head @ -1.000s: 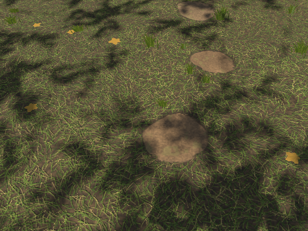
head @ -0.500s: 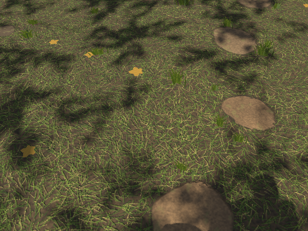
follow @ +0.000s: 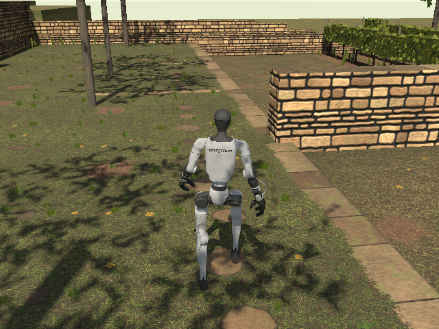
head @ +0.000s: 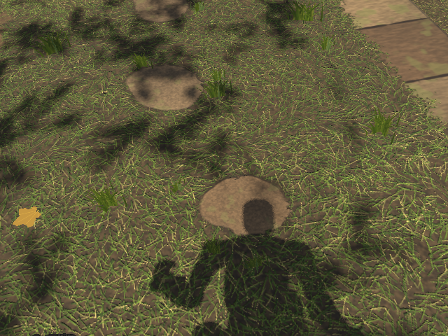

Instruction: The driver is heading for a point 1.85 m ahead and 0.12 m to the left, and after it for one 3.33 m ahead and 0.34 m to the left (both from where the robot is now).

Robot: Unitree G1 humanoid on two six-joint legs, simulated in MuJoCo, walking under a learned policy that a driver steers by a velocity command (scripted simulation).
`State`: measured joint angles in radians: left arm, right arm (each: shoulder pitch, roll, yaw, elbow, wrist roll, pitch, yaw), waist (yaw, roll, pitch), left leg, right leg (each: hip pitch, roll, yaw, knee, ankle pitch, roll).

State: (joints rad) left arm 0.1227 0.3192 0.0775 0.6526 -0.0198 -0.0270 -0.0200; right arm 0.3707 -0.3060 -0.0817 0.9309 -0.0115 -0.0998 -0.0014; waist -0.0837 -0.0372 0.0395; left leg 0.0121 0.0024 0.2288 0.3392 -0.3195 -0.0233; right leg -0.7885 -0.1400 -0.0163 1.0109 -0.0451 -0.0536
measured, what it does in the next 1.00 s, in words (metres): walks ahead, turning left: right foot, then left foot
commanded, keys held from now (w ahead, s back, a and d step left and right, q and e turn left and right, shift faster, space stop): e+shift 0.18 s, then shift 0.02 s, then q+shift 0.80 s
